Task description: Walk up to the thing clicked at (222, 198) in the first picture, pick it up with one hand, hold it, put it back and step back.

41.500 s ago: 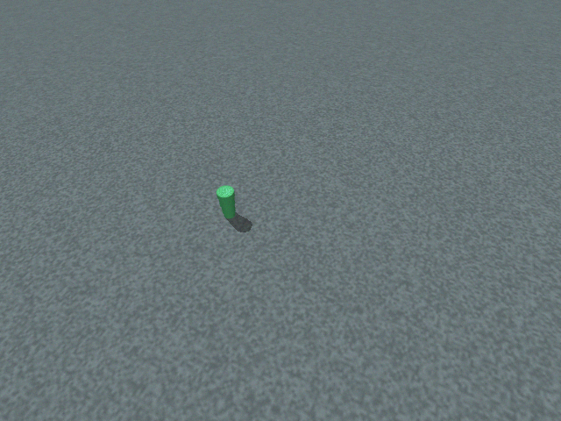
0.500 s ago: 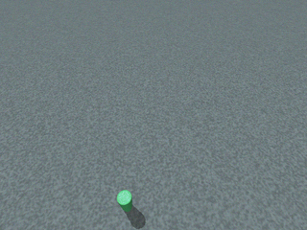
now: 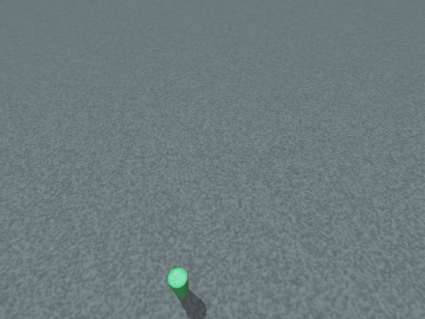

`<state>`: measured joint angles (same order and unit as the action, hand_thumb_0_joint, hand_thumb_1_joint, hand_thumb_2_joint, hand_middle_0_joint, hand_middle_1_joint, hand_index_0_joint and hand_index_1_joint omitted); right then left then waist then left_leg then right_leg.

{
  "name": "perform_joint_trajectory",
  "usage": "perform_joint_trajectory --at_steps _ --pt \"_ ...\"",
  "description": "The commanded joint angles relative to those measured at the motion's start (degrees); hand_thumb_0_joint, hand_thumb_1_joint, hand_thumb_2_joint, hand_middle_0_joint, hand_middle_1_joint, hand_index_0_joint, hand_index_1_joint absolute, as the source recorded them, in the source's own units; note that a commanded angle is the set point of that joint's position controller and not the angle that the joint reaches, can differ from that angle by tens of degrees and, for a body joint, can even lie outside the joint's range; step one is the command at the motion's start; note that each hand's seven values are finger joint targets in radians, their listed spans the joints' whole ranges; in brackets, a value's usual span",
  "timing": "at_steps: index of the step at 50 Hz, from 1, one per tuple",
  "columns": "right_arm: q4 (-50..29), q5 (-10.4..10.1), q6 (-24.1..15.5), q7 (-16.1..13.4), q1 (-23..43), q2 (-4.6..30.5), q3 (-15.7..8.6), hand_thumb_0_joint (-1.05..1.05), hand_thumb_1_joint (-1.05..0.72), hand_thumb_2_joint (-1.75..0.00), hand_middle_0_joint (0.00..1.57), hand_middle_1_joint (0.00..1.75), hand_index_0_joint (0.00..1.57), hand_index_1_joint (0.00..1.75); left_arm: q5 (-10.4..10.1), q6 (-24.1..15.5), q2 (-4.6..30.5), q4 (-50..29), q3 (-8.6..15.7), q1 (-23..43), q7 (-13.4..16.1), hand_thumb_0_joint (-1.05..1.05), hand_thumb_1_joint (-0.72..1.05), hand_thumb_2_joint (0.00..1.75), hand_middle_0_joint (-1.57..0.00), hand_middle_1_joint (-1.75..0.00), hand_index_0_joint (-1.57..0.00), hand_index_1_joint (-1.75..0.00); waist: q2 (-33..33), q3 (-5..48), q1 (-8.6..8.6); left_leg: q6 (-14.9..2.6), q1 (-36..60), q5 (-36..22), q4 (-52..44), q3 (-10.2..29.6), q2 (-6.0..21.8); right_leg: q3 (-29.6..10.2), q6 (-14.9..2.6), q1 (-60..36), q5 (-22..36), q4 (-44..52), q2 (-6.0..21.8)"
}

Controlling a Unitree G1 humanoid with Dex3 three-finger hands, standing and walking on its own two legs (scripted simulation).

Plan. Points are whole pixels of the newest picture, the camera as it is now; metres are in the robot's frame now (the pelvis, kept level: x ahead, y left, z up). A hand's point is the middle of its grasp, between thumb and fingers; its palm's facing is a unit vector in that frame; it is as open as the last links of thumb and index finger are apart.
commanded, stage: stand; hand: left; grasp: from the side
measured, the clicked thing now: (179, 284) +0.47 +0.20 -0.70
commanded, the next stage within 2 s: step back in 1.18 s
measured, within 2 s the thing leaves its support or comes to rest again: neither
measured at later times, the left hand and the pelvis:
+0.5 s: hand out of the picture +0.07 +0.24 -0.16, palm faces -0.02 -0.94 -0.34, open 7.4 cm; pelvis +0.01 -0.01 +0.00, yaw +0 degrees
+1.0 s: hand out of the picture +0.12 +0.23 -0.15, palm faces -0.01 -0.94 -0.34, open 7.4 cm; pelvis +0.04 -0.01 +0.00, yaw -1 degrees
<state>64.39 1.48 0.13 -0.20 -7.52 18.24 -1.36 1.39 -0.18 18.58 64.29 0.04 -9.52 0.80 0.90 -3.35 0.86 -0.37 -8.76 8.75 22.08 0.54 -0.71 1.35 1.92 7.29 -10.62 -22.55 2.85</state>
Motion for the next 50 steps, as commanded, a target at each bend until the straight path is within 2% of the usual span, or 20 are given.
perform_joint_trajectory --at_steps 1,3,5,8,11,14,17,18,21,22,26,29,33,35,36,37,41,44,47,50 --pt "-2.98 -0.21 -1.06 -0.33 2.43 11.12 -2.19 0.0 -0.9 -0.9 0.2 0.3 0.2 0.3 0.06 -1.47 11.73 -2.84 2.24 2.79 0.65 0.0 0.9 0.9 -0.2 -0.3 -0.2 -0.3 0.01 0.65 -0.44 -0.82 -1.34 7.14 -6.25 6.45 5.96 -5.22 -2.34 2.19 -6.34 6.43 4.22" --pt "-2.84 -0.28 -1.03 -0.31 2.83 11.04 -2.1 0.0 -0.9 -0.9 0.2 0.3 0.2 0.3 0.02 -1.62 12.0 -2.49 2.32 2.82 0.69 0.0 0.9 0.9 -0.2 -0.3 -0.2 -0.3 -0.5 1.18 -0.44 -0.94 -0.95 6.3 -6.17 6.53 6.15 -5.2 -2.24 1.87 -5.73 6.38 4.32" --pt "-2.65 -0.33 -0.91 -0.29 2.32 11.23 -2.06 0.0 -0.9 -0.9 0.2 0.3 0.2 0.3 0.08 -1.53 12.47 -2.03 2.44 2.83 0.65 0.0 0.9 0.9 -0.2 -0.3 -0.2 -0.3 -0.97 -0.16 -0.62 -0.78 -1.64 8.05 -6.53 6.57 5.99 -5.39 -2.31 3.11 -8.41 6.91 4.19" --pt "-2.38 -0.32 -0.93 -0.21 2.03 11.15 -2.02 0.0 -0.9 -0.9 0.2 0.3 0.2 0.3 -0.02 -1.49 12.59 -2.09 2.45 3.45 0.59 0.0 0.9 0.9 -0.2 -0.3 -0.2 -0.3 -1.57 0.56 -0.81 -0.86 -0.77 6.24 -5.89 6.22 6.08 -5.89 -2.52 3.42 -8.54 7.4 4.57" --pt "-1.97 -0.28 -0.78 -0.22 1.85 11.79 -2.01 0.0 -0.9 -0.9 0.2 0.3 0.2 0.3 -0.05 -1.26 12.79 -1.79 2.46 2.89 0.36 0.0 0.9 0.9 -0.2 -0.3 -0.2 -0.3 -0.26 -1.41 -0.52 -0.69 -3.02 11.29 -7.14 6.81 5.98 -5.81 -2.49 4.63 -11.98 7.34 3.94" --pt "-2.27 -0.34 -1.11 -0.17 1.83 11.63 -1.85 0.0 -0.9 -0.9 0.2 0.3 0.2 0.3 -0.2 -1.52 12.52 -1.74 2.53 2.7 0.3 0.0 0.9 0.9 -0.2 -0.3 -0.2 -0.3 -0.24 1.81 -0.51 -1.0 -1.11 5.98 -5.97 6.24 6.33 -5.99 -2.79 2.06 -6.41 6.74 4.6" --pt "-2.05 -0.38 -1.22 -0.3 1.94 11.49 -1.64 0.0 -0.9 -0.9 0.2 0.3 0.2 0.3 -0.26 -1.59 12.65 -1.75 2.66 3.58 0.33 0.0 0.9 0.9 -0.2 -0.3 -0.2 -0.3 -0.89 2.25 -0.77 -0.94 -0.36 4.0 -5.72 6.15 6.5 -5.68 -2.68 2.05 -4.22 6.45 4.53" --pt "-2.01 -0.44 -1.36 -0.33 1.61 11.74 -1.66 0.0 -0.9 -0.9 0.2 0.3 0.2 0.3 -0.29 -1.64 12.36 -1.75 2.57 3.74 0.37 0.0 0.9 0.9 -0.2 -0.3 -0.2 -0.3 -1.08 2.87 -0.81 -0.94 0.37 1.33 -5.62 5.91 6.63 -5.96 -2.78 1.14 -2.25 6.41 4.85" --pt "-1.48 -0.45 -1.32 -0.43 1.46 11.66 -1.41 0.0 -0.9 -0.9 0.2 0.3 0.2 0.3 -0.5 -1.54 12.06 -1.44 2.45 3.72 0.3 0.0 0.9 0.9 -0.2 -0.3 -0.2 -0.3 -1.27 2.24 -0.87 -0.86 0.4 0.74 -5.88 5.83 6.83 -5.51 -2.71 1.1 -1.02 6.31 4.56" --pt "-1.65 -0.5 -1.43 -0.45 1.84 12.04 -1.49 0.0 -0.9 -0.9 0.2 0.3 0.2 0.3 -0.38 -1.62 11.71 -1.6 2.34 3.56 0.33 0.0 0.9 0.9 -0.2 -0.3 -0.2 -0.3 -1.07 3.15 -0.64 -0.9 1.46 -1.69 -5.64 5.76 6.99 -5.31 -2.61 0.48 0.95 6.34 4.6" --pt "-1.11 -0.49 -1.21 -0.53 1.49 11.7 -1.21 0.0 -0.9 -0.9 0.2 0.3 0.2 0.3 -0.57 -1.36 12.24 -1.3 2.55 4.08 0.3 0.0 0.9 0.9 -0.2 -0.3 -0.2 -0.3 -0.93 1.63 -0.82 -0.52 0.37 0.36 -6.34 5.45 6.8 -5.22 -2.54 0.56 -0.42 6.61 4.36" --pt "-1.36 -0.55 -1.48 -0.62 2.33 12.02 -1.34 0.0 -0.9 -0.9 0.2 0.3 0.2 0.3 -0.58 -1.41 11.99 -1.51 2.56 4.1 0.31 0.0 0.9 0.9 -0.2 -0.3 -0.2 -0.3 -1.02 3.42 -0.6 -0.47 2.16 -3.97 -5.98 5.27 7.21 -5.18 -2.49 -0.65 3.33 6.25 4.55" --pt "-1.25 -0.55 -1.55 -0.66 2.3 11.82 -1.2 0.0 -0.9 -0.9 0.2 0.3 0.2 0.3 -0.57 -1.43 11.92 -1.54 2.62 4.52 0.25 0.0 0.9 0.9 -0.2 -0.3 -0.2 -0.3 -1.38 3.56 -0.81 -0.39 2.49 -4.83 -5.84 4.9 7.28 -5.1 -2.3 -1.1 4.76 6.42 4.59" --pt "-1.25 -0.64 -1.54 -0.66 2.51 11.89 -1.15 0.0 -0.9 -0.9 0.2 0.3 0.2 0.3 -0.73 -1.45 11.79 -1.52 2.62 4.85 0.31 0.0 0.9 0.9 -0.2 -0.3 -0.2 -0.3 -1.01 3.69 -0.83 -0.34 2.51 -6.53 -6.18 5.01 7.43 -4.91 -2.26 -1.75 5.93 6.28 4.59" --pt "-1.45 -0.49 -1.68 -0.71 2.81 12.49 -1.31 0.0 -0.9 -0.9 0.2 0.3 0.2 0.3 -0.64 -1.57 12.03 -1.79 2.71 4.78 0.27 0.0 0.9 0.9 -0.2 -0.3 -0.2 -0.3 -0.73 5.01 -0.68 -0.44 3.7 -8.77 -5.43 4.61 7.58 -5.14 -2.3 -2.37 8.75 6.06 4.89" --pt "-1.36 -0.58 -1.68 -0.71 2.79 12.07 -1.13 0.0 -0.9 -0.9 0.2 0.3 0.2 0.3 -0.76 -1.46 11.91 -1.63 2.7 4.81 0.24 0.0 0.9 0.9 -0.2 -0.3 -0.2 -0.3 -0.96 4.24 -0.83 -0.26 3.24 -8.27 -5.76 4.7 7.49 -4.82 -2.27 -2.0 7.82 6.03 4.58" --pt "-1.3 -0.65 -1.73 -0.79 3.18 12.36 -1.17 0.0 -0.9 -0.9 0.2 0.3 0.2 0.3 -0.72 -1.53 11.79 -1.82 2.73 5.37 0.33 0.0 0.9 0.9 -0.2 -0.3 -0.2 -0.3 -0.86 5.61 -0.8 -0.32 4.45 -11.59 -5.18 4.42 7.92 -4.84 -2.26 -3.31 11.75 5.71 4.98" --pt "-1.4 -0.66 -1.66 -0.81 3.36 12.53 -1.13 0.0 -0.9 -0.9 0.2 0.3 0.2 0.3 -0.75 -1.45 11.96 -1.8 2.72 5.18 0.28 0.0 0.9 0.9 -0.2 -0.3 -0.2 -0.3 -1.01 4.91 -0.82 -0.23 4.35 -10.25 -5.59 4.34 7.79 -4.92 -2.21 -2.92 10.49 6.29 4.87" --pt "-1.54 -0.61 -1.8 -0.8 3.54 12.62 -1.03 0.0 -0.9 -0.9 0.2 0.3 0.2 0.3 -0.77 -1.49 11.99 -2.02 2.85 5.28 0.26 0.0 0.9 0.9 -0.2 -0.3 -0.2 -0.3 -0.51 5.93 -0.74 -0.23 4.87 -12.52 -5.24 4.14 8.0 -4.66 -2.2 -3.83 12.93 5.61 5.05" --pt "-1.57 -0.66 -1.66 -0.8 4.13 12.64 -1.07 0.0 -0.9 -0.9 0.2 0.3 0.2 0.3 -0.72 -1.37 11.89 -1.91 2.81 5.58 0.3 0.0 0.9 0.9 -0.2 -0.3 -0.2 -0.3 -0.62 4.41 -0.65 -0.12 4.23 -10.62 -5.83 4.41 7.99 -4.32 -2.05 -2.87 10.22 6.21 4.73"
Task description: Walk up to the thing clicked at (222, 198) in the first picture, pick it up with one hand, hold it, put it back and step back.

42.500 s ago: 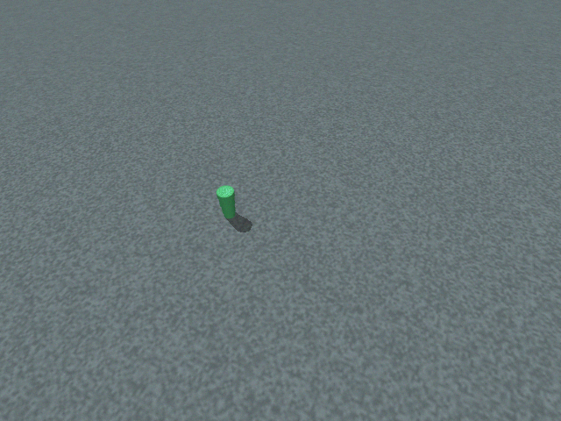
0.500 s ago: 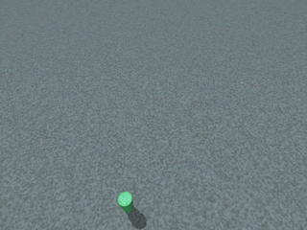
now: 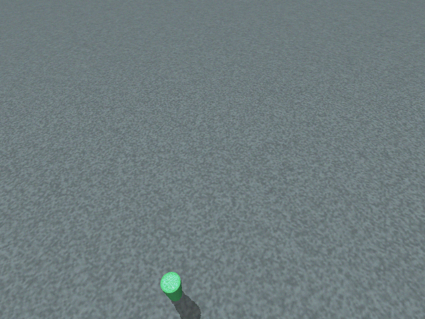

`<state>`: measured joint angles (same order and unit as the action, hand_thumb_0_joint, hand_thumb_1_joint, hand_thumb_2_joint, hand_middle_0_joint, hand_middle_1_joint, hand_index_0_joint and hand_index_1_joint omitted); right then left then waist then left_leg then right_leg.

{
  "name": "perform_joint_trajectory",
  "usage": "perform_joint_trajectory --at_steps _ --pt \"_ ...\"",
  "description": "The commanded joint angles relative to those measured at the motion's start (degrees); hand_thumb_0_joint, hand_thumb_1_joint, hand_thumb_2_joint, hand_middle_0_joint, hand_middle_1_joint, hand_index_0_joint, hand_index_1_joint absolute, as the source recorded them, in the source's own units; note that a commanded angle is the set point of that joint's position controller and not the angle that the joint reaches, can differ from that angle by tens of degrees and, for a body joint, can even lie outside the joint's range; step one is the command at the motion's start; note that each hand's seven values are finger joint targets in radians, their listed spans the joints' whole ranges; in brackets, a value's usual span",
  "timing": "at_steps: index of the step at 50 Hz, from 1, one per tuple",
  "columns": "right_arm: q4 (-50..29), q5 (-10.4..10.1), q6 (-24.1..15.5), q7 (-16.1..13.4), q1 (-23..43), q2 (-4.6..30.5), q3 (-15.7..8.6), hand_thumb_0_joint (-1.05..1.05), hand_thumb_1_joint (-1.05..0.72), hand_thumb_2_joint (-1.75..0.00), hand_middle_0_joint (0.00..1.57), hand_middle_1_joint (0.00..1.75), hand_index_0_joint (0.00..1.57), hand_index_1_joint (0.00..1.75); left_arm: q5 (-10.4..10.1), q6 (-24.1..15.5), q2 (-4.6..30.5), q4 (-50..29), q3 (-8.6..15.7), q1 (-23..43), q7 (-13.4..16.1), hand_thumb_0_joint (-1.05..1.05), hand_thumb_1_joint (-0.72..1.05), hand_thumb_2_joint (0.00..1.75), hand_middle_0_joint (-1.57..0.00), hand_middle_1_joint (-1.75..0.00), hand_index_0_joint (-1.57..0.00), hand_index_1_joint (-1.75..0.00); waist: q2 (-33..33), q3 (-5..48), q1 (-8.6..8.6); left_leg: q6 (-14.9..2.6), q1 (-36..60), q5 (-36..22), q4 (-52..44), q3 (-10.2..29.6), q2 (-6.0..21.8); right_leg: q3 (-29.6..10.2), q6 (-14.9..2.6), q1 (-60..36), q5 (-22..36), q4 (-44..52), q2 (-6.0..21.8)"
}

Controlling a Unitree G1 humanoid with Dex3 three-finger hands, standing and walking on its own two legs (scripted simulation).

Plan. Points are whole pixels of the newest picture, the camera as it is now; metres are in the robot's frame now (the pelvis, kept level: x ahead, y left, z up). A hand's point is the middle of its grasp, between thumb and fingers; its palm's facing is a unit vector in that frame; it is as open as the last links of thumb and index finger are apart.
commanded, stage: stand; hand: left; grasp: from the side
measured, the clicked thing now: (173, 288) +0.42 +0.22 -0.70
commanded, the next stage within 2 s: step back in 0.18 s
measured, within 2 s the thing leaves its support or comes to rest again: neither
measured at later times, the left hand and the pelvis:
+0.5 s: hand out of the picture +0.07 +0.30 -0.18, palm faces -0.01 -0.93 -0.38, open 7.4 cm; pelvis -0.05 +0.03 -0.03, yaw +1 degrees
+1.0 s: hand out of the picture -0.03 +0.28 -0.16, palm faces -0.07 -0.92 -0.40, open 7.4 cm; pelvis -0.14 +0.03 -0.03, yaw -4 degrees
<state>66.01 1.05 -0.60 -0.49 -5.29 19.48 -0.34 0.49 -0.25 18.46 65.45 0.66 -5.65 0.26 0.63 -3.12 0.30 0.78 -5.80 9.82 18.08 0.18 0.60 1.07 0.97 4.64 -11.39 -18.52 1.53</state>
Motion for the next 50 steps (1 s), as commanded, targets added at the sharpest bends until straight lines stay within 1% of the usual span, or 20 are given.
perform_joint_trajectory --at_steps 1,8,9,13,16,20,22,23,25,26,27,32,38,41,45,46,47,48,49,50 --pt "-3.3 -0.17 -0.9 -0.59 2.1 11.57 -2.21 0.0 -0.9 -0.9 0.2 0.3 0.2 0.3 0.3 -1.3 12.31 -3.18 2.32 1.88 0.84 0.0 0.9 0.9 -0.2 -0.3 -0.2 -0.3 -0.69 4.64 -0.19 -1.39 1.75 -11.47 -1.53 4.64 6.67 -4.35 -1.22 -0.28 11.27 2.33 6.22" --pt "-3.28 -0.25 -0.91 -0.48 1.68 11.42 -2.09 0.0 -0.9 -0.9 0.2 0.3 0.2 0.3 0.23 -1.31 12.58 -3.33 2.36 2.13 0.73 0.0 0.9 0.9 -0.2 -0.3 -0.2 -0.3 -0.89 3.86 -0.47 -1.12 1.07 -9.79 -2.39 4.63 6.61 -4.34 -1.39 0.09 9.42 2.58 6.09" --pt "-4.79 -0.62 0.19 -0.01 4.11 14.96 -3.29 0.0 -0.9 -0.9 0.2 0.3 0.2 0.3 -0.89 -0.72 16.83 -4.41 5.07 1.8 0.93 0.0 0.9 0.9 -0.2 -0.3 -0.2 -0.3 -1.35 -2.9 -0.26 -2.68 -4.17 -15.69 3.75 5.21 5.53 -5.19 -1.93 5.82 16.22 -1.92 5.27" --pt "-6.79 -1.34 0.94 0.25 1.88 13.35 -3.74 0.0 -0.9 -0.9 0.2 0.3 0.2 0.3 -0.86 -0.23 15.84 -7.0 5.71 0.72 1.19 0.0 0.9 0.9 -0.2 -0.3 -0.2 -0.3 -1.79 4.23 -0.79 -3.66 -3.65 -17.22 10.01 3.93 4.6 -5.28 -5.0 4.47 18.6 -5.28 6.15" --pt "-8.63 -1.22 1.75 0.5 1.09 12.78 -4.08 0.0 -0.9 -0.9 0.2 0.3 0.2 0.3 -0.32 0.21 17.05 -9.97 6.09 2.19 1.08 0.0 0.9 0.9 -0.2 -0.3 -0.2 -0.3 -4.48 7.61 -1.17 -2.89 -4.22 -8.84 16.86 1.38 1.26 -9.7 -8.45 6.01 18.96 -4.45 10.67" --pt "-9.91 -0.48 3.15 0.93 -4.22 12.2 -4.82 0.0 -0.9 -0.9 0.2 0.3 0.2 0.3 1.02 0.85 18.98 -14.33 6.68 7.32 1.22 0.0 0.9 0.9 -0.2 -0.3 -0.2 -0.3 -12.06 7.04 -2.36 -3.17 -6.49 17.31 30.62 1.61 -2.68 -14.28 -15.11 12.85 18.62 -4.8 18.34" --pt "-10.16 -0.74 2.96 1.29 -6.78 13.0 -5.41 0.0 -0.9 -0.9 0.2 0.3 0.2 0.3 1.12 1.3 18.62 -16.05 6.4 9.99 1.2 0.0 0.9 0.9 -0.2 -0.3 -0.2 -0.3 -12.14 6.62 -3.99 -3.94 -4.18 12.97 26.94 2.81 -1.37 -11.18 -12.47 16.17 14.88 -8.44 16.06" --pt "-10.38 -0.84 2.54 1.22 -7.18 13.11 -5.39 0.0 -0.9 -0.9 0.2 0.3 0.2 0.3 0.96 1.47 17.61 -16.64 6.18 9.79 1.24 0.0 0.9 0.9 -0.2 -0.3 -0.2 -0.3 -10.26 6.62 -3.94 -4.31 -5.22 3.81 20.22 3.06 -0.03 -8.91 -9.66 13.77 12.91 -13.08 12.75" --pt "-11.73 0.07 1.5 0.52 -4.72 19.46 -6.89 0.0 -0.9 -0.9 0.2 0.3 0.2 0.3 -0.2 2.19 12.36 -17.51 5.16 7.25 1.42 0.0 0.9 0.9 -0.2 -0.3 -0.2 -0.3 10.18 5.18 -2.93 -7.54 -3.96 -25.15 2.87 20.68 13.0 -2.54 -2.91 19.53 -7.35 -30.7 -4.82" --pt "-12.22 0.78 1.1 0.16 -5.98 20.04 -7.03 0.0 -0.9 -0.9 0.2 0.3 0.2 0.3 0.02 2.68 12.29 -17.26 5.39 5.45 1.86 0.0 0.9 0.9 -0.2 -0.3 -0.2 -0.3 8.61 5.28 -2.5 -8.86 -0.09 -31.43 3.27 24.86 15.77 -8.14 -2.92 24.13 -23.21 -36.46 -7.25" --pt "-12.57 0.63 0.82 -0.25 -5.0 19.67 -6.91 0.0 -0.9 -0.9 0.2 0.3 0.2 0.3 0.08 2.87 12.38 -17.01 5.1 3.01 2.09 0.0 0.9 0.9 -0.2 -0.3 -0.2 -0.3 6.39 5.7 -1.51 -11.55 1.51 -37.5 5.75 22.87 17.12 -9.73 -2.99 25.07 -24.75 -41.44 -6.93" --pt "-16.34 0.97 0.79 -1.72 0.43 15.12 -6.12 0.0 -0.9 -0.9 0.2 0.3 0.2 0.3 -0.37 2.91 13.73 -16.49 5.47 -0.52 2.14 0.0 0.9 0.9 -0.2 -0.3 -0.2 -0.3 7.63 6.83 0.7 -9.79 3.75 -31.4 9.12 13.24 11.19 -11.66 -2.23 25.8 -16.04 -46.33 -6.01" --pt "-17.56 0.29 1.02 -1.79 -4.91 15.0 -6.45 0.0 -0.9 -0.9 0.2 0.3 0.2 0.3 0.39 1.87 13.27 -19.14 6.03 0.95 1.65 0.0 0.9 0.9 -0.2 -0.3 -0.2 -0.3 4.85 7.01 -2.98 -14.95 6.97 -29.32 11.24 14.03 13.97 -8.19 0.14 22.64 -16.91 -33.83 -3.73" --pt "-18.67 0.39 1.44 -1.36 -3.1 15.74 -6.42 0.0 -0.9 -0.9 0.2 0.3 0.2 0.3 0.51 1.72 13.21 -18.85 6.52 -1.07 1.2 0.0 0.9 0.9 -0.2 -0.3 -0.2 -0.3 6.11 6.1 -2.42 -13.28 0.12 -20.65 10.34 12.38 12.45 -4.74 -0.67 16.09 -14.9 -26.24 -3.47" --pt "-19.59 -0.46 2.08 -0.89 0.42 16.49 -6.42 0.0 -0.9 -0.9 0.2 0.3 0.2 0.3 1.16 1.2 13.21 -16.43 6.99 -7.54 0.78 0.0 0.9 0.9 -0.2 -0.3 -0.2 -0.3 4.63 7.17 0.92 -9.32 -8.77 -9.13 13.09 11.77 11.26 -3.52 -3.57 4.41 -1.47 -9.87 -2.64" --pt "-19.61 -0.91 2.06 -0.8 0.48 14.97 -5.93 0.0 -0.9 -0.9 0.2 0.3 0.2 0.3 1.59 0.92 14.7 -16.47 7.32 -8.45 0.83 0.0 0.9 0.9 -0.2 -0.3 -0.2 -0.3 0.38 8.03 1.08 -6.67 -13.05 -3.97 16.39 10.19 8.68 -10.06 -5.33 1.56 2.14 -7.43 1.64" --pt "-20.37 -1.23 2.04 -0.67 1.76 13.16 -5.4 0.0 -0.9 -0.9 0.2 0.3 0.2 0.3 1.5 0.78 17.85 -17.73 8.04 -6.46 0.77 0.0 0.9 0.9 -0.2 -0.3 -0.2 -0.3 -8.95 5.33 1.05 -3.0 -19.58 6.41 24.51 5.79 0.04 -22.25 -10.5 3.58 5.35 -3.46 9.55" --pt "-20.18 -1.22 2.32 -1.22 2.0 12.57 -5.68 0.0 -0.9 -0.9 0.2 0.3 0.2 0.3 1.49 0.96 22.18 -19.71 8.73 -2.47 0.62 0.0 0.9 0.9 -0.2 -0.3 -0.2 -0.3 -17.9 2.62 2.28 -0.83 -18.71 24.02 38.78 2.31 -6.6 -33.21 -19.44 12.58 9.32 0.83 20.42" --pt "-19.34 -0.89 2.52 -1.32 -0.08 14.02 -6.17 0.0 -0.9 -0.9 0.2 0.3 0.2 0.3 1.95 0.65 21.3 -21.85 8.68 0.41 0.83 0.0 0.9 0.9 -0.2 -0.3 -0.2 -0.3 -15.45 0.79 1.06 -0.39 -16.95 25.95 47.04 7.63 -5.28 -34.84 -20.58 16.57 12.64 0.42 21.84" --pt "-18.21 -0.87 2.49 -1.03 -2.44 14.57 -6.03 0.0 -0.9 -0.9 0.2 0.3 0.2 0.3 1.4 0.72 18.92 -22.26 8.35 0.85 0.89 0.0 0.9 0.9 -0.2 -0.3 -0.2 -0.3 -11.62 0.56 0.18 -0.31 -16.47 23.9 48.67 8.46 -5.72 -29.75 -18.89 16.66 14.32 -0.67 19.27"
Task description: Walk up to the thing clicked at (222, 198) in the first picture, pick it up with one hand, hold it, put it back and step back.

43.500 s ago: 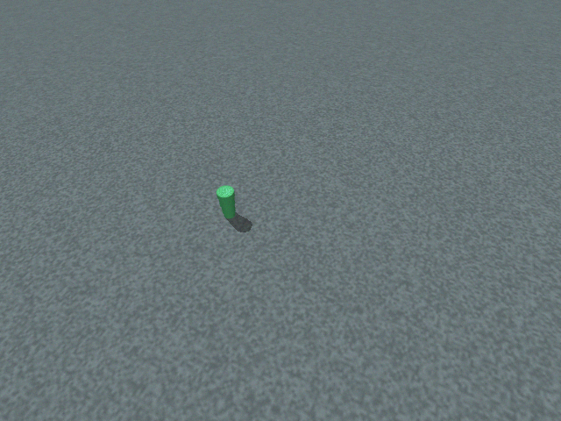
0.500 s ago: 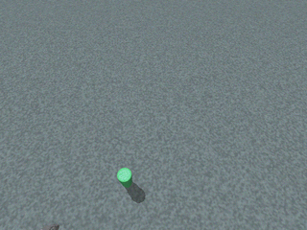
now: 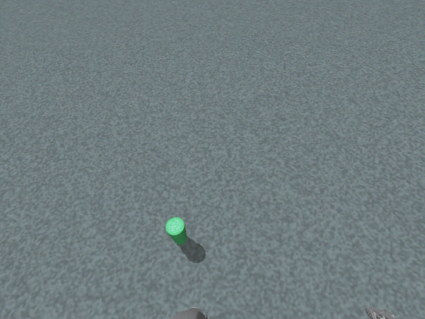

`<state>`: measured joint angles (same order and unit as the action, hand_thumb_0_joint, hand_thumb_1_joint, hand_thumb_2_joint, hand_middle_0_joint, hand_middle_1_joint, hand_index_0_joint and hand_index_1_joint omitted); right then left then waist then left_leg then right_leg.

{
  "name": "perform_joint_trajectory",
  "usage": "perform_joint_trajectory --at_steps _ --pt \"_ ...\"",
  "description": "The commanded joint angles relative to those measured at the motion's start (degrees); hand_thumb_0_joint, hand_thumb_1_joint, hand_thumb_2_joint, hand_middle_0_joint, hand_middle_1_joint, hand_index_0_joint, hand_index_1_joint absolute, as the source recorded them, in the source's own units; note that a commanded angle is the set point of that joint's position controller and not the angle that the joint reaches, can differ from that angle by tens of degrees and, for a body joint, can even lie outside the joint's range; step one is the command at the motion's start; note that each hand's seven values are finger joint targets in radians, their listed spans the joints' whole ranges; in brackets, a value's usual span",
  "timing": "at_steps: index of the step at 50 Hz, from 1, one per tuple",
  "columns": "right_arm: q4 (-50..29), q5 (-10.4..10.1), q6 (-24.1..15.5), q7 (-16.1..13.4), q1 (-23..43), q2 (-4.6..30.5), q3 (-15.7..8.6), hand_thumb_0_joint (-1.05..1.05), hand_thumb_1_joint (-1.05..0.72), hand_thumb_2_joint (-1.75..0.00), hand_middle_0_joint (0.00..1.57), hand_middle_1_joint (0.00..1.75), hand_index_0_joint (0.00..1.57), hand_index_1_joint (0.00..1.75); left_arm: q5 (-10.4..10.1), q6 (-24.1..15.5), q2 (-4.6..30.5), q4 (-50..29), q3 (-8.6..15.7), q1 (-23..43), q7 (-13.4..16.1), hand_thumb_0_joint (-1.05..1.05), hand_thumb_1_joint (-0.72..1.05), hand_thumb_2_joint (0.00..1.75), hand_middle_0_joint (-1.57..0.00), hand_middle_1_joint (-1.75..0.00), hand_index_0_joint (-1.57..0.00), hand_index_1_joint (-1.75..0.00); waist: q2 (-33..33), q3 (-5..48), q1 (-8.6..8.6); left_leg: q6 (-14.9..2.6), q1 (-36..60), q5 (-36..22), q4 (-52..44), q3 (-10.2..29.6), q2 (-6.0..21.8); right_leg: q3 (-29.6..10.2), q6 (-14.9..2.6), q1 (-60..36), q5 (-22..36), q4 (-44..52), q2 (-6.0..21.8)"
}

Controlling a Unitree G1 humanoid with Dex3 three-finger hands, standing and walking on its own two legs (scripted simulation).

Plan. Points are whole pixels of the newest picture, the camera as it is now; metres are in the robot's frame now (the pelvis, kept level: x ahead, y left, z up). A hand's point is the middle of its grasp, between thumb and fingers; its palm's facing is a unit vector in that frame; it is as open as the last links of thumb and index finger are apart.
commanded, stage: step back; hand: left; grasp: from the side
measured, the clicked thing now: (178, 232) +0.55 +0.22 -0.68
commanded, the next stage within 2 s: none
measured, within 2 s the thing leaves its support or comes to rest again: neither
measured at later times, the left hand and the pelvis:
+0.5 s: hand out of the picture -0.05 +0.29 -0.15, palm faces +0.08 -0.94 -0.33, open 7.4 cm; pelvis -0.14 +0.03 +0.01, yaw +3 degrees
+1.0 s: hand out of the picture -0.23 +0.26 -0.12, palm faces +0.01 -0.90 -0.44, open 7.4 cm; pelvis -0.31 -0.02 +0.01, yaw +0 degrees
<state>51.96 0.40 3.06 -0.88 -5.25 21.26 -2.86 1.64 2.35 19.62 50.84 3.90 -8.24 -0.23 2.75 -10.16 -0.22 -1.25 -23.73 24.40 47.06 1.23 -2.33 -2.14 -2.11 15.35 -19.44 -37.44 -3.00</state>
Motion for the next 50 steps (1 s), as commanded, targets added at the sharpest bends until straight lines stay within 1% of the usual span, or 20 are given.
perform_joint_trajectory --at_steps 1,3,10,14,15,16,17,18,19,22,30,34,37,38,39,40,41,43,45,50 --pt "-3.41 -0.77 -1.15 -0.47 -3.39 12.39 -3.1 0.0 -0.9 -0.9 0.2 0.3 0.2 0.3 -0.31 -2.08 15.36 -8.16 4.51 4.37 1.6 0.0 0.9 0.9 -0.2 -0.3 -0.2 -0.3 -9.46 7.82 -0.24 1.5 -0.76 6.31 20.77 8.88 -4.54 -18.44 -12.9 1.92 26.73 16.05 18.95" --pt "-3.19 -0.8 -1.54 -0.73 -4.21 10.95 -2.4 0.0 -0.9 -0.9 0.2 0.3 0.2 0.3 0.11 -2.03 13.73 -8.58 4.29 4.96 1.85 0.0 0.9 0.9 -0.2 -0.3 -0.2 -0.3 -9.6 10.01 -0.42 1.99 -3.59 3.79 21.17 8.19 -6.24 -12.18 -9.4 -3.0 30.04 13.52 14.21" --pt "-5.95 -0.16 -2.4 -1.41 -4.05 9.93 -1.86 0.0 -0.9 -0.9 0.2 0.3 0.2 0.3 0.38 -1.21 13.78 -9.9 4.04 -1.75 2.42 0.0 0.9 0.9 -0.2 -0.3 -0.2 -0.3 -14.49 15.3 3.08 2.78 -3.61 6.35 -0.04 3.63 -0.1 -11.97 -10.92 -17.83 38.01 7.86 16.71" --pt "-3.12 0.73 -2.71 -0.78 -10.37 10.33 -3.12 0.0 -0.9 -0.9 0.2 0.3 0.2 0.3 -0.62 0.14 15.17 -11.36 3.82 2.2 1.67 0.0 0.9 0.9 -0.2 -0.3 -0.2 -0.3 -11.97 16.4 -0.8 1.03 11.41 -11.78 -22.15 -1.56 0.09 -8.06 -6.46 -7.45 25.97 2.35 13.31" --pt "-3.49 1.51 -2.79 -0.72 -9.81 11.91 -3.75 0.0 -0.9 -0.9 0.2 0.3 0.2 0.3 -0.69 0.51 13.87 -11.72 3.17 1.35 1.47 0.0 0.9 0.9 -0.2 -0.3 -0.2 -0.3 -9.17 15.2 -0.54 0.09 14.96 -15.87 -23.72 2.51 2.36 -8.32 -3.85 -0.64 18.32 1.03 11.54" --pt "-4.05 2.38 -2.96 -0.61 -9.5 15.93 -4.67 0.0 -0.9 -0.9 0.2 0.3 0.2 0.3 -0.82 0.61 11.69 -12.2 2.82 1.03 1.32 0.0 0.9 0.9 -0.2 -0.3 -0.2 -0.3 2.21 15.62 -0.8 -3.46 17.96 -18.63 -26.24 16.55 12.9 -5.16 -1.47 8.03 4.38 -5.85 5.73" --pt "-5.5 2.31 -2.7 0.1 -5.25 21.7 -5.54 0.0 -0.9 -0.9 0.2 0.3 0.2 0.3 -1.05 0.41 12.63 -12.75 3.44 4.25 1.88 0.0 0.9 0.9 -0.2 -0.3 -0.2 -0.3 12.69 12.91 -2.03 -11.44 10.39 -22.81 -29.55 27.79 22.83 -1.92 0.78 11.53 -15.22 -17.32 -2.86" --pt "-6.46 2.15 -2.93 -0.06 -3.18 22.7 -5.81 0.0 -0.9 -0.9 0.2 0.3 0.2 0.3 -0.16 0.46 14.04 -11.95 4.34 5.69 2.42 0.0 0.9 0.9 -0.2 -0.3 -0.2 -0.3 12.76 10.04 -3.31 -16.68 1.9 -19.87 -31.83 33.5 26.86 -8.93 1.37 8.55 -18.11 -28.46 -2.47" --pt "-6.87 2.08 -3.29 -0.56 -0.24 20.64 -5.36 0.0 -0.9 -0.9 0.2 0.3 0.2 0.3 -0.08 0.53 15.15 -10.9 4.35 3.97 2.22 0.0 0.9 0.9 -0.2 -0.3 -0.2 -0.3 10.17 8.54 -1.15 -16.95 1.51 -19.49 -30.92 29.84 26.59 -10.02 1.15 9.04 -15.04 -33.59 -0.84" --pt "-7.75 2.04 -3.35 -0.84 3.7 13.17 -3.28 0.0 -0.9 -0.9 0.2 0.3 0.2 0.3 -1.36 0.78 13.13 -7.4 4.39 -3.73 1.51 0.0 0.9 0.9 -0.2 -0.3 -0.2 -0.3 3.2 7.14 3.77 -8.48 6.86 -25.89 -26.39 10.98 14.15 -10.16 0.89 13.78 -6.5 -36.91 -4.17" --pt "-8.05 1.07 -3.13 -1.05 -3.84 13.93 -4.27 0.0 -0.9 -0.9 0.2 0.3 0.2 0.3 -0.41 -0.11 12.25 -8.27 3.75 -3.19 1.33 0.0 0.9 0.9 -0.2 -0.3 -0.2 -0.3 6.58 13.16 -1.72 -13.48 21.96 -30.36 -21.79 11.74 17.77 -5.96 5.25 11.9 -10.26 -19.31 0.3" --pt "-9.26 1.54 -2.06 -0.6 -1.67 16.14 -4.75 0.0 -0.9 -0.9 0.2 0.3 0.2 0.3 -0.29 -0.2 12.75 -6.13 3.68 -6.89 0.57 0.0 0.9 0.9 -0.2 -0.3 -0.2 -0.3 8.83 15.01 -1.08 -11.02 15.97 -19.52 -22.65 11.2 16.63 -0.68 3.39 2.76 -8.05 -4.4 2.06" --pt "-9.75 0.96 -1.06 -0.5 1.69 17.19 -4.92 0.0 -0.9 -0.9 0.2 0.3 0.2 0.3 -0.1 -0.14 12.8 -1.64 4.23 -15.7 -0.04 0.0 0.9 0.9 -0.2 -0.3 -0.2 -0.3 7.57 16.89 3.0 -7.51 7.29 -10.84 -21.23 10.12 15.25 2.11 0.32 -8.3 0.88 10.23 2.53" --pt "-9.78 0.5 -0.96 -0.41 1.39 15.25 -4.34 0.0 -0.9 -0.9 0.2 0.3 0.2 0.3 0.67 -0.12 14.61 -1.63 4.9 -15.11 -0.1 0.0 0.9 0.9 -0.2 -0.3 -0.2 -0.3 2.33 14.79 2.91 -3.93 1.19 -5.56 -16.95 8.51 11.66 -3.82 -1.59 -8.78 -1.65 12.37 4.86" --pt "-10.56 0.17 -1.11 -0.47 1.14 12.08 -3.46 0.0 -0.9 -0.9 0.2 0.3 0.2 0.3 1.52 -0.38 17.97 -3.37 5.82 -13.47 -0.21 0.0 0.9 0.9 -0.2 -0.3 -0.2 -0.3 -9.47 11.83 3.15 -0.55 -8.63 2.52 -6.75 5.18 3.3 -20.02 -4.87 -7.09 -7.82 17.36 14.57" --pt "-11.0 0.15 -1.16 -1.49 3.16 11.82 -3.94 0.0 -0.9 -0.9 0.2 0.3 0.2 0.3 1.52 0.13 24.83 -6.57 7.03 -6.42 -0.15 0.0 0.9 0.9 -0.2 -0.3 -0.2 -0.3 -22.12 7.15 5.34 2.26 -6.06 9.7 8.77 2.66 -3.42 -31.06 -13.63 10.25 -13.89 24.9 25.56" --pt "-9.67 0.43 -1.01 -1.8 1.41 14.77 -4.95 0.0 -0.9 -0.9 0.2 0.3 0.2 0.3 1.47 -0.24 24.83 -9.05 6.8 0.17 0.35 0.0 0.9 0.9 -0.2 -0.3 -0.2 -0.3 -21.62 2.27 2.82 2.36 -2.16 8.27 18.08 7.49 -0.16 -33.68 -15.69 19.8 -15.61 27.8 28.57" --pt "-6.64 0.01 -1.12 -1.03 -2.65 14.33 -4.39 0.0 -0.9 -0.9 0.2 0.3 0.2 0.3 1.15 -0.69 17.78 -10.6 4.86 4.59 0.57 0.0 0.9 0.9 -0.2 -0.3 -0.2 -0.3 -11.3 1.68 -0.16 1.72 -0.46 1.84 20.99 7.99 -4.09 -15.52 -10.32 17.35 -4.9 22.05 17.97" --pt "-5.57 0.13 -1.47 -1.08 -7.08 11.11 -3.29 0.0 -0.9 -0.9 0.2 0.3 0.2 0.3 1.11 -0.61 14.85 -10.4 4.96 6.4 0.88 0.0 0.9 0.9 -0.2 -0.3 -0.2 -0.3 -11.49 4.49 -2.06 1.89 -2.28 -0.9 22.8 6.82 -5.81 -6.48 -6.11 10.41 4.58 18.13 12.58" --pt "-7.04 0.41 -3.01 -1.54 -6.28 9.89 -2.06 0.0 -0.9 -0.9 0.2 0.3 0.2 0.3 1.72 -0.27 14.48 -10.85 5.03 -1.02 1.85 0.0 0.9 0.9 -0.2 -0.3 -0.2 -0.3 -15.41 10.5 2.89 3.1 -6.98 5.16 3.31 2.89 -0.97 -8.1 -8.78 -12.52 20.92 10.69 15.77"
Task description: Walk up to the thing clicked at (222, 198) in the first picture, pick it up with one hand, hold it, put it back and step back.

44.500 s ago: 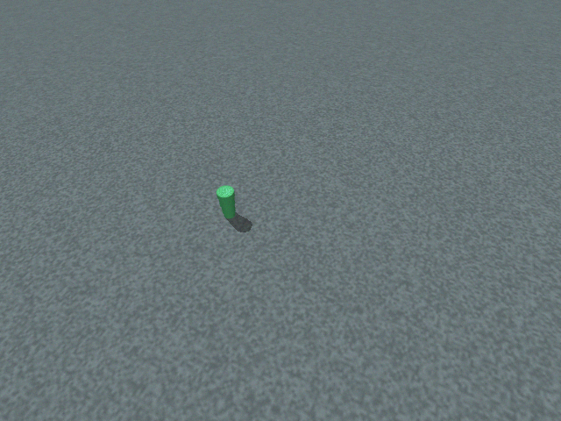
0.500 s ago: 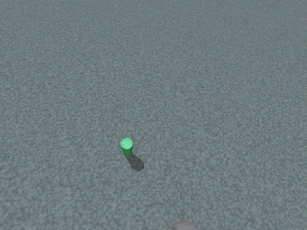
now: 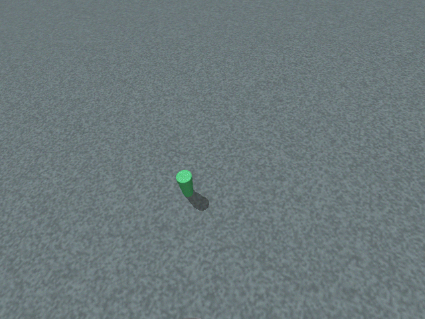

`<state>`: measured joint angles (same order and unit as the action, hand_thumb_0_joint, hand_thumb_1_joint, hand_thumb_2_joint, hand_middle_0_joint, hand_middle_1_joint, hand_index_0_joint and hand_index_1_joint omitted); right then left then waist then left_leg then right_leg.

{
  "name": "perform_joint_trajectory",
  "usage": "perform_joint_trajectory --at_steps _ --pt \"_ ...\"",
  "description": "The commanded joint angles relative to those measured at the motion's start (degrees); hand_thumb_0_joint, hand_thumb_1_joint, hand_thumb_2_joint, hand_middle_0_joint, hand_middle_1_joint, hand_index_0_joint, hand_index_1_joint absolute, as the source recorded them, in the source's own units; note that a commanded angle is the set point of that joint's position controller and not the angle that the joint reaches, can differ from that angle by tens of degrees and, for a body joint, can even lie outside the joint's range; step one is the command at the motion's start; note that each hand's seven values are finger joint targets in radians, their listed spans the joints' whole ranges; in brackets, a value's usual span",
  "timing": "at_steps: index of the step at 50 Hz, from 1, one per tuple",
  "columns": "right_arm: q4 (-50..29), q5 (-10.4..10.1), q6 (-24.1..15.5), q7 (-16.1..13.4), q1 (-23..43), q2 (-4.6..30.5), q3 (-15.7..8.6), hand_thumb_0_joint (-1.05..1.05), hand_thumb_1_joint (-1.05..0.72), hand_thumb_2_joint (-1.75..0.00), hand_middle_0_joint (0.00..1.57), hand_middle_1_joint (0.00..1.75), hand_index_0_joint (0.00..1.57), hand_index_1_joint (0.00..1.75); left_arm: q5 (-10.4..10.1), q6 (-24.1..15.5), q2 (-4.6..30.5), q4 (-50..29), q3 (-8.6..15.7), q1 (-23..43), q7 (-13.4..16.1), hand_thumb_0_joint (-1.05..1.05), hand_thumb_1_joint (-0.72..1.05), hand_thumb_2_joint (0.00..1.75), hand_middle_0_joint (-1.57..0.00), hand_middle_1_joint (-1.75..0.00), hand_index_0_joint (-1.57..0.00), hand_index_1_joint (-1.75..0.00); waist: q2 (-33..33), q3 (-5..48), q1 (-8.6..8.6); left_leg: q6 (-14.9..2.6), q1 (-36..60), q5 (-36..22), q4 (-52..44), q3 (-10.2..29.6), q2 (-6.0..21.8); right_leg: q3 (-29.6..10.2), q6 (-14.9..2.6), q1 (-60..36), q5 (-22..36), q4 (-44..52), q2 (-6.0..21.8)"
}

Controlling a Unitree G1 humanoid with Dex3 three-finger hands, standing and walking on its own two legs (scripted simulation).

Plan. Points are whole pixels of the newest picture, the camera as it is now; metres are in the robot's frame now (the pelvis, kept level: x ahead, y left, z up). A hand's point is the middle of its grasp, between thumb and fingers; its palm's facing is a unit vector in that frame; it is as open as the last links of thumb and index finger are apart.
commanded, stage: step back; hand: left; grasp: from the side
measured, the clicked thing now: (186, 184) +0.86 +0.24 -0.69
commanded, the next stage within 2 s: stand in 1.58 s
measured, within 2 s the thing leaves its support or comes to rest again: neither
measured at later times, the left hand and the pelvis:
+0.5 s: hand out of the picture -0.10 +0.23 -0.17, palm faces +0.00 -0.92 -0.38, open 7.4 cm; pelvis -0.17 -0.04 -0.02, yaw +0 degrees
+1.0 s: hand out of the picture -0.15 +0.22 -0.14, palm faces +0.05 -0.91 -0.41, open 7.4 cm; pelvis -0.21 -0.07 -0.01, yaw +3 degrees
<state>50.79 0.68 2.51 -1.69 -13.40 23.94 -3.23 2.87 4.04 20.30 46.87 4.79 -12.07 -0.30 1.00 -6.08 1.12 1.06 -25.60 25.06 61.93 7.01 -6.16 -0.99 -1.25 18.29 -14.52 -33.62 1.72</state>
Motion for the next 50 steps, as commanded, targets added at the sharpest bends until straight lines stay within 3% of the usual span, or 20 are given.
perform_joint_trajectory --at_steps 1,4,6,7,8,9,13,19,22,23,24,25,26,29,33,37,39,41,48,50 --pt "-5.94 0.54 -2.68 -0.85 1.7 7.03 -1.73 0.0 -0.9 -0.9 0.2 0.3 0.2 0.3 0.38 -1.71 13.42 -7.03 4.05 2.22 2.07 0.0 0.9 0.9 -0.2 -0.3 -0.2 -0.3 -14.04 8.21 1.79 0.45 -4.15 5.0 -16.47 -3.72 4.19 -9.43 -9.84 -18.41 20.56 4.92 12.01" --pt "-4.32 1.1 -3.22 -0.91 -2.18 6.63 -2.22 0.0 -0.9 -0.9 0.2 0.3 0.2 0.3 -0.75 -0.56 13.85 -7.52 3.63 1.77 1.78 0.0 0.9 0.9 -0.2 -0.3 -0.2 -0.3 -12.76 11.51 0.85 -0.73 5.19 -6.5 -36.14 -7.8 4.1 -7.0 -8.2 -18.6 27.0 -3.91 10.29" --pt "-2.97 1.46 -3.05 -0.85 -4.18 9.43 -3.39 0.0 -0.9 -0.9 0.2 0.3 0.2 0.3 -1.27 0.24 12.28 -8.77 2.58 2.63 1.24 0.0 0.9 0.9 -0.2 -0.3 -0.2 -0.3 -6.33 11.94 0.08 -2.3 15.23 -18.37 -41.16 -3.6 7.21 -5.96 -4.39 -6.7 14.34 -6.64 7.51" --pt "-3.38 2.13 -2.91 -0.86 -3.7 14.37 -4.44 0.0 -0.9 -0.9 0.2 0.3 0.2 0.3 -1.75 0.29 10.34 -9.26 2.0 2.56 1.0 0.0 0.9 0.9 -0.2 -0.3 -0.2 -0.3 5.3 11.93 0.28 -6.74 19.18 -24.41 -41.49 12.6 19.12 -2.29 -1.51 4.75 -1.25 -13.56 1.4" --pt "-4.91 1.73 -2.48 -0.36 -0.49 20.83 -5.2 0.0 -0.9 -0.9 0.2 0.3 0.2 0.3 -2.01 0.17 12.09 -10.43 2.78 7.92 1.41 0.0 0.9 0.9 -0.2 -0.3 -0.2 -0.3 13.79 8.93 -2.55 -16.42 9.8 -28.69 -42.82 22.36 28.91 -1.37 0.43 7.12 -20.83 -24.0 -4.23" --pt "-5.87 2.03 -3.03 -0.89 3.19 21.29 -5.46 0.0 -0.9 -0.9 0.2 0.3 0.2 0.3 -1.28 0.36 14.28 -10.0 3.52 10.24 1.68 0.0 0.9 0.9 -0.2 -0.3 -0.2 -0.3 13.54 5.57 -2.95 -20.03 1.44 -26.95 -44.55 27.19 32.71 -9.0 0.77 4.42 -22.52 -34.47 -2.5" --pt "-6.92 1.83 -3.26 -1.39 6.19 12.02 -2.88 0.0 -0.9 -0.9 0.2 0.3 0.2 0.3 -2.17 0.24 12.94 -6.1 3.32 3.11 0.82 0.0 0.9 0.9 -0.2 -0.3 -0.2 -0.3 3.32 7.12 1.36 -12.95 11.76 -40.04 -35.16 4.07 19.56 -9.93 0.48 10.37 -14.44 -40.12 -7.01" --pt "-6.02 1.76 -2.36 -0.39 2.75 12.23 -3.34 0.0 -0.9 -0.9 0.2 0.3 0.2 0.3 -1.66 -2.64 10.98 -4.53 1.97 2.72 0.52 0.0 0.9 0.9 -0.2 -0.3 -0.2 -0.3 11.24 10.53 -2.39 -13.96 21.61 -25.58 -32.53 2.58 18.93 -1.96 2.4 5.42 -14.95 -9.51 -1.96" --pt "-6.04 1.4 -0.88 0.38 5.25 13.85 -3.54 0.0 -0.9 -0.9 0.2 0.3 0.2 0.3 -1.29 -4.14 10.65 1.24 2.05 -3.66 0.84 0.0 0.9 0.9 -0.2 -0.3 -0.2 -0.3 11.49 12.55 -0.09 -11.03 14.38 -17.36 -27.42 -0.2 16.97 2.93 0.79 -7.9 -3.28 12.73 -3.67" --pt "-6.02 1.2 -0.6 0.52 5.77 11.3 -2.91 0.0 -0.9 -0.9 0.2 0.3 0.2 0.3 -0.65 -4.52 12.65 3.08 2.78 -4.93 1.04 0.0 0.9 0.9 -0.2 -0.3 -0.2 -0.3 6.4 12.12 0.6 -8.59 7.2 -14.05 -21.84 -1.99 14.44 -1.54 -0.29 -13.21 -1.7 12.79 -2.62" --pt "-7.4 0.79 -0.69 0.58 5.78 7.69 -1.85 0.0 -0.9 -0.9 0.2 0.3 0.2 0.3 0.11 -4.91 17.16 2.73 3.98 -5.06 1.1 0.0 0.9 0.9 -0.2 -0.3 -0.2 -0.3 -5.73 9.54 0.5 -4.55 -6.55 -0.93 -14.13 -3.88 8.34 -18.61 -3.39 -15.12 -8.11 13.87 6.36" --pt "-8.56 0.84 -0.88 0.0 8.7 7.93 -1.93 0.0 -0.9 -0.9 0.2 0.3 0.2 0.3 -0.02 -4.66 22.36 0.27 4.96 -0.01 1.09 0.0 0.9 0.9 -0.2 -0.3 -0.2 -0.3 -11.15 6.77 1.72 -1.43 -5.62 7.11 -10.26 -1.23 5.64 -29.65 -10.86 -0.62 -20.01 17.46 18.03" --pt "-6.84 0.91 -0.95 -0.2 9.35 11.05 -3.38 0.0 -0.9 -0.9 0.2 0.3 0.2 0.3 0.4 -4.55 24.52 -1.27 4.87 5.91 1.25 0.0 0.9 0.9 -0.2 -0.3 -0.2 -0.3 -14.15 2.34 1.66 -0.54 1.18 6.49 -4.74 1.95 7.22 -35.12 -14.34 12.29 -27.04 20.21 21.96" --pt "-3.38 -0.03 -1.84 0.88 6.56 10.4 -2.91 0.0 -0.9 -0.9 0.2 0.3 0.2 0.3 0.06 -5.62 16.49 -1.08 2.9 9.1 1.43 0.0 0.9 0.9 -0.2 -0.3 -0.2 -0.3 -6.56 0.17 -1.63 -1.06 0.47 0.05 -5.36 -0.27 4.31 -14.38 -9.34 4.77 -7.26 12.17 11.45" --pt "-3.34 0.82 -3.31 1.38 8.53 7.51 -1.47 0.0 -0.9 -0.9 0.2 0.3 0.2 0.3 0.08 -6.42 16.81 2.14 3.08 0.24 1.07 0.0 0.9 0.9 -0.2 -0.3 -0.2 -0.3 -12.05 3.31 2.77 -0.39 -1.84 2.22 -19.64 -3.63 5.42 -13.96 -7.98 -8.75 -1.37 9.84 9.8" --pt "0.77 1.32 -4.86 1.44 1.47 7.33 -2.75 0.0 -0.9 -0.9 0.2 0.3 0.2 0.3 -0.9 -5.02 15.28 1.32 1.99 3.25 0.48 0.0 0.9 0.9 -0.2 -0.3 -0.2 -0.3 -10.49 6.36 -1.18 -1.35 15.98 -6.72 -43.04 -7.72 3.88 -9.47 -6.21 -4.28 3.51 1.99 9.47" --pt "1.62 2.22 -5.53 1.01 -0.61 12.8 -4.61 0.0 -0.9 -0.9 0.2 0.3 0.2 0.3 -1.78 -5.13 8.55 0.73 -0.04 1.8 0.43 0.0 0.9 0.9 -0.2 -0.3 -0.2 -0.3 6.55 9.94 -1.3 -6.98 29.82 -9.02 -45.57 17.28 19.02 -0.93 -0.54 11.93 -5.28 -14.12 -0.09" --pt "1.23 1.23 -5.04 1.65 1.18 18.33 -5.64 0.0 -0.9 -0.9 0.2 0.3 0.2 0.3 -1.37 -5.29 15.76 1.68 1.84 6.05 0.81 0.0 0.9 0.9 -0.2 -0.3 -0.2 -0.3 7.03 3.71 -2.73 -16.98 13.47 12.84 -48.57 25.11 26.72 -1.59 -0.73 9.29 -19.52 -19.21 1.93" --pt "0.25 1.27 -3.77 2.49 5.52 11.66 -3.31 0.0 -0.9 -0.9 0.2 0.3 0.2 0.3 -1.3 -6.79 11.65 6.08 2.19 -0.99 -0.17 0.0 0.9 0.9 -0.2 -0.3 -0.2 -0.3 7.24 2.53 0.85 -8.79 3.43 5.06 -40.76 5.06 14.78 5.48 -0.14 -8.6 -4.68 3.06 -2.96" --pt "-0.57 0.57 -3.01 2.34 6.6 6.84 -1.76 0.0 -0.9 -0.9 0.2 0.3 0.2 0.3 -0.65 -7.35 12.96 7.98 2.8 -6.08 0.81 0.0 0.9 0.9 -0.2 -0.3 -0.2 -0.3 1.38 5.22 4.02 -5.32 -3.65 3.32 -27.72 0.15 10.27 -0.69 -1.05 -19.0 -4.96 10.04 -0.38"
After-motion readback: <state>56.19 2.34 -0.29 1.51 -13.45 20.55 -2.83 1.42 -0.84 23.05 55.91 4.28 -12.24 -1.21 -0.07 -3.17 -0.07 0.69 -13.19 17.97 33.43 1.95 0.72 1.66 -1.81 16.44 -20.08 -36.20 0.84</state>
